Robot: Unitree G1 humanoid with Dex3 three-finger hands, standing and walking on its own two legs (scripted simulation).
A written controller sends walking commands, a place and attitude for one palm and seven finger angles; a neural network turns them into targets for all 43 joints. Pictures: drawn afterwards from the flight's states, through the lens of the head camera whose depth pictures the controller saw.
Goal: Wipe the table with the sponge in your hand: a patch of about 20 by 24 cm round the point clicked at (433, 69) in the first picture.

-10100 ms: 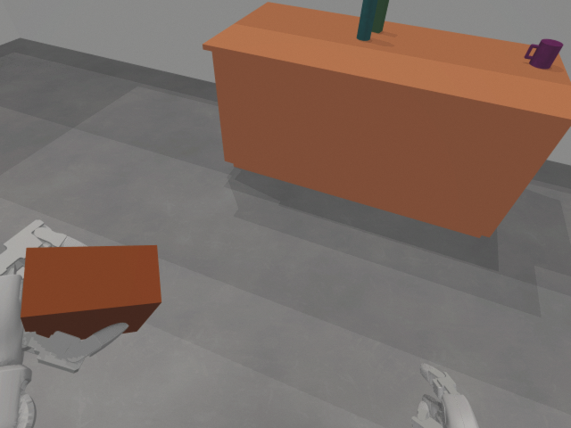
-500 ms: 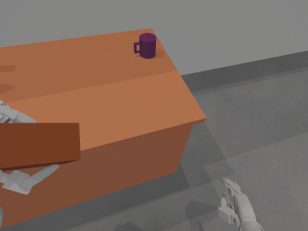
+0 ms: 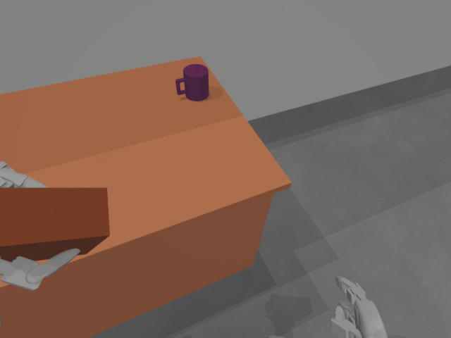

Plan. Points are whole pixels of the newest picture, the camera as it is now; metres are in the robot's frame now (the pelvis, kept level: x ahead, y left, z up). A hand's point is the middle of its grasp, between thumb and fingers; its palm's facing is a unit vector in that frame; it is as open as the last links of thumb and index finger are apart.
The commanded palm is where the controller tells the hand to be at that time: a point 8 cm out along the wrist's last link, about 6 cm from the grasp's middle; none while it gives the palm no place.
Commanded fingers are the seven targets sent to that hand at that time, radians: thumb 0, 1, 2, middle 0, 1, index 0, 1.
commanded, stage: shuffle to correct the standing spot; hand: left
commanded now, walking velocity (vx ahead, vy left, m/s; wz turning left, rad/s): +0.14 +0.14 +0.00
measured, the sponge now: (64, 226) +0.23 +0.23 +0.15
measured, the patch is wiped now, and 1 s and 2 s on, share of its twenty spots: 0.00 0.00 0.00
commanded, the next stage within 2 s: come to a stop and stand still in 0.64 s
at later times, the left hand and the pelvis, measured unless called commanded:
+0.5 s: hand (5, 195) +0.25 +0.30 +0.18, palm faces +0.40 -0.82 -0.42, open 10.2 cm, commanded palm +0.19 +0.34 +0.19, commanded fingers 0.00 0.10 1.30 -1.20 -1.60 -1.20 -1.60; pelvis +0.04 +0.06 +0.00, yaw +0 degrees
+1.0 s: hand out of the picture +0.28 +0.37 +0.18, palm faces +0.36 -0.84 -0.40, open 10.2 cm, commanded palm +0.22 +0.41 +0.19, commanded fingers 0.00 0.10 1.30 -1.20 -1.60 -1.20 -1.60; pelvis +0.07 +0.13 +0.01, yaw +0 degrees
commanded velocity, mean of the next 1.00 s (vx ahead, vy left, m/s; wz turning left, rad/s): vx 0.08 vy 0.06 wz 0.00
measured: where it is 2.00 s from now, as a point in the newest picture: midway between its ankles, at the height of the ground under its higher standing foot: outside the picture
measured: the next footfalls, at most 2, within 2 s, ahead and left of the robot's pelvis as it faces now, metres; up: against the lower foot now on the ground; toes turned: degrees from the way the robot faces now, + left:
right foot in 0.10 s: +0.10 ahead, -0.07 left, +0.00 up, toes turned -7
left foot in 0.46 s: +0.11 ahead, +0.21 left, +0.00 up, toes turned +2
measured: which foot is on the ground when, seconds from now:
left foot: down 0.00-0.12, up 0.14-0.44, down 0.46-1.00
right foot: up 0.00-0.08, down 0.10-0.72, up 0.74-0.84, down 0.86-1.00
